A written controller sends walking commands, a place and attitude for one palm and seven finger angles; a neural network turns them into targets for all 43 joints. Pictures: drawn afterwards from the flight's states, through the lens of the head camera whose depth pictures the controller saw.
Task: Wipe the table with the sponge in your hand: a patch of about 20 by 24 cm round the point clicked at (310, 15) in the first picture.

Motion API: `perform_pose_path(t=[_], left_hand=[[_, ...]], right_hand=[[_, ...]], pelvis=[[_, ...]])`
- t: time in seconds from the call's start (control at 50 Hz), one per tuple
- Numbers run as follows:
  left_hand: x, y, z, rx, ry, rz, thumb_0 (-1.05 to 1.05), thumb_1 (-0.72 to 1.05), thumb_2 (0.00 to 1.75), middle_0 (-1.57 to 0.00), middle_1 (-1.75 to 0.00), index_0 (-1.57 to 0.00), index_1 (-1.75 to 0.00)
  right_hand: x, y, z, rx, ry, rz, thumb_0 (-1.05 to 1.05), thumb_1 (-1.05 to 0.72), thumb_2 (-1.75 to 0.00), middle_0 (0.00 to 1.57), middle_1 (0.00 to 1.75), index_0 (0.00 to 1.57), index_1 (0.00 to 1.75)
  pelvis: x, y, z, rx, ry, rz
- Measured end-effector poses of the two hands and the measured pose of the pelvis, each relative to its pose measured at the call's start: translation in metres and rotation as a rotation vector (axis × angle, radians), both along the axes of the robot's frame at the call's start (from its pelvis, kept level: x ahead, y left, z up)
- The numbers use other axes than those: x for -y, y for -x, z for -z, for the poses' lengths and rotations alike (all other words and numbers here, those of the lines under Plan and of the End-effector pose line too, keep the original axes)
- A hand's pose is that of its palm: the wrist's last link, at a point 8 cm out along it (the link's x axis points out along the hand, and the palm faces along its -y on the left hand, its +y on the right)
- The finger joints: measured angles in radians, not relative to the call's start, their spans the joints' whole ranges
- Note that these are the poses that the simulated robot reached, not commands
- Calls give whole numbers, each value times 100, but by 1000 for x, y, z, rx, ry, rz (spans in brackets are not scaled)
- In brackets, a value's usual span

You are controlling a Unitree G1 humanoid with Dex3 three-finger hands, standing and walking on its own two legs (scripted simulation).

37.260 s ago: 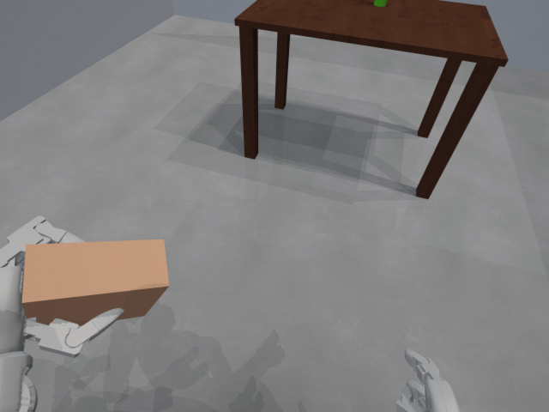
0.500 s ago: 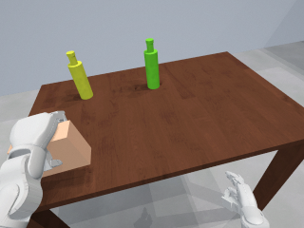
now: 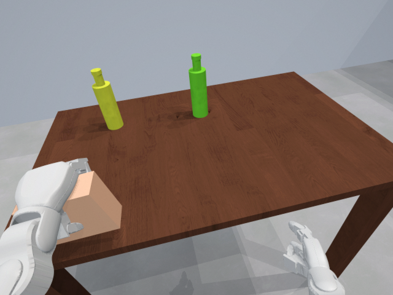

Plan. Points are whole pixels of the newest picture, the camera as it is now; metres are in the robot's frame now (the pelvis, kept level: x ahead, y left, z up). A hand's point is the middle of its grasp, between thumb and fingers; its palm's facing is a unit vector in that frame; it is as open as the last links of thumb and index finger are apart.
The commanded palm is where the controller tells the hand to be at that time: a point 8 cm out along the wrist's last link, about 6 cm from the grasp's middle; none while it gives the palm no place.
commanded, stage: bring the sponge back beside the body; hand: left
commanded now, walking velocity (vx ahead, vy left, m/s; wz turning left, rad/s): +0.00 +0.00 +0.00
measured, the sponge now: (79, 215) +0.20 +0.28 +0.09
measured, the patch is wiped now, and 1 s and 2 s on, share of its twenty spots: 0.95 0.95 0.95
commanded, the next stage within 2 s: step back with the hand held close in 0.62 s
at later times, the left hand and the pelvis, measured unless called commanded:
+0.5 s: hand (66, 210) +0.19 +0.28 +0.13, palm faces +0.12 -0.12 -0.99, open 9.7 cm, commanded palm +0.15 +0.28 +0.21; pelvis +0.00 +0.00 +0.00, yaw +0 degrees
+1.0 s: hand (88, 178) +0.22 +0.24 +0.19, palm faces +0.33 -0.86 -0.39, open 9.7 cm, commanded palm +0.16 +0.29 +0.20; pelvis +0.00 +0.01 -0.01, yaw -1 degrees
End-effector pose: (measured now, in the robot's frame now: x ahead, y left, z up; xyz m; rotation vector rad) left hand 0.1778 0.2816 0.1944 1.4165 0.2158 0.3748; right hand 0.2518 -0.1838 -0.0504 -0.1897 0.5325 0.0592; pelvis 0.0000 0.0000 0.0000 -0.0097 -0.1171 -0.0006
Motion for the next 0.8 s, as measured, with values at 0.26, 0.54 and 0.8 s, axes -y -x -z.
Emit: perform_pose_path(t=[0.26, 0.54, 0.8], left_hand=[[2, 15, 8, -6, 15, -1, -1, -49, 106, -76, -137, -78, -136], [0, 14, 9, 1, 14, -1, -1, -49, 106, -76, -137, -78, -136], [-5, 11, 10, 116, 365, 67, -1, -49, 106, -76, -137, -78, -136]], right_hand=[[1, 0, -3, 13, 7, -4, 2, -90, -90, 20, 30, 20, 30], [-3, 2, -4, 16, 6, -7, 2, -90, -90, 20, 30, 20, 30], [-2, 7, -6, 23, 6, -6, 2, -90, -90, 20, 30, 20, 30]], pelvis=[[-1, 1, 0, 9, 2, 3], [-2, 3, 0, 16, 2, 3], [-2, 2, 0, -18, 5, -2]])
